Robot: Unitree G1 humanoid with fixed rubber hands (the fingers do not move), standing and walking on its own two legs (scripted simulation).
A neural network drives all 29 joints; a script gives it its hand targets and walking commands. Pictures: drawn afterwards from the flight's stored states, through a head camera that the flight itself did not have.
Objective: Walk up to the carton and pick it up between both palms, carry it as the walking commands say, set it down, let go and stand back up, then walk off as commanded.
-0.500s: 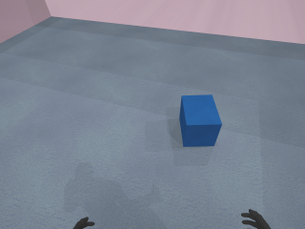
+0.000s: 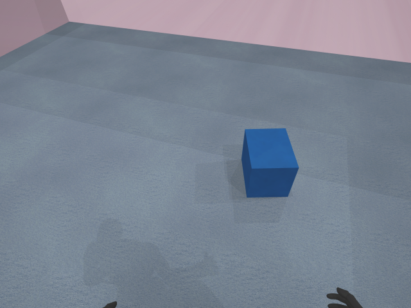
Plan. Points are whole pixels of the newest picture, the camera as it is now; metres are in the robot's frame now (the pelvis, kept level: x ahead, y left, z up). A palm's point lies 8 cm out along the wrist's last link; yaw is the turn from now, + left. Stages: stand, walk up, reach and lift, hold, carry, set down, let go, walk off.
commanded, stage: stand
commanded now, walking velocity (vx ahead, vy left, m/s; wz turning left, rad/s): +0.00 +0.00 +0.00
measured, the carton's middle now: (266, 162) +1.01 -0.26 -0.62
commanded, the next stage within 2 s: walk up in 0.20 s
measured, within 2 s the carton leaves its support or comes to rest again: neither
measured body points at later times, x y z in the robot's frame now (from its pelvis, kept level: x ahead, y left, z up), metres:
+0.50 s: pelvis -0.01 +0.00 +0.01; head +0.00 +0.00 +0.46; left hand +0.09 +0.25 -0.13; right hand +0.10 -0.27 -0.11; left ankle +0.01 +0.11 -0.72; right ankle -0.01 -0.13 -0.68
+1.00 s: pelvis +0.11 -0.09 +0.03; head +0.14 -0.14 +0.48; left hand +0.14 +0.17 -0.09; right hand +0.22 -0.35 -0.11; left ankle +0.12 +0.08 -0.63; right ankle +0.05 -0.18 -0.72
